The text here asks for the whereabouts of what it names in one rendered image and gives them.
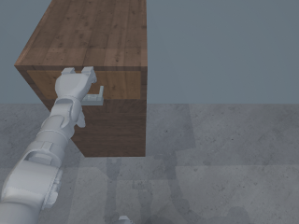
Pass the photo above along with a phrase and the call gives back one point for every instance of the cabinet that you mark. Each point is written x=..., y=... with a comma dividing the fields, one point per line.
x=108, y=35

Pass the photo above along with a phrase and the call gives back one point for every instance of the robot left forearm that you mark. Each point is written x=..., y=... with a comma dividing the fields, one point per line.
x=53, y=137

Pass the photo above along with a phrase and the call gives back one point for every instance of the drawer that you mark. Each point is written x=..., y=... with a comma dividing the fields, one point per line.
x=117, y=84

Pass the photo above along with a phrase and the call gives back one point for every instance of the left robot hand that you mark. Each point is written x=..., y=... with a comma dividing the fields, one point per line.
x=76, y=85

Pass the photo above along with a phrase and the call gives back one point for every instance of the handle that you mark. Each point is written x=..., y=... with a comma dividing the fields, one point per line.
x=94, y=99

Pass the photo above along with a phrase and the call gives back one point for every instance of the robot left shin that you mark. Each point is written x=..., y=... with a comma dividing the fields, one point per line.
x=123, y=217

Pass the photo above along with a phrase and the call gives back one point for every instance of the left robot upper arm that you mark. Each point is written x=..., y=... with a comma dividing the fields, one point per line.
x=34, y=187

